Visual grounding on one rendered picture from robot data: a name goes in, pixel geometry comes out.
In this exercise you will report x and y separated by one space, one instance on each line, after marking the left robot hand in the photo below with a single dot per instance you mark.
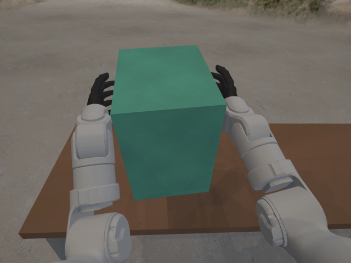
97 95

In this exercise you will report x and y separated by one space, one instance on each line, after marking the robot left forearm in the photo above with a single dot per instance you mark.
93 159

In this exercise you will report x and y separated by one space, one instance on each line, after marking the left robot upper arm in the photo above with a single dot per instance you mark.
101 238

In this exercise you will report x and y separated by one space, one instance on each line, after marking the right robot hand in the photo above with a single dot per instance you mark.
226 85

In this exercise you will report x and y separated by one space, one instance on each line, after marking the right robot upper arm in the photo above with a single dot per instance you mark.
293 220

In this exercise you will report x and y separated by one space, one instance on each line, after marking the robot right forearm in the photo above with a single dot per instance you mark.
267 167

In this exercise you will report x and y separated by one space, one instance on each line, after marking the carton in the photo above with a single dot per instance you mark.
167 112

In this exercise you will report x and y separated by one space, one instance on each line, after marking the table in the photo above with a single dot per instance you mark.
320 153

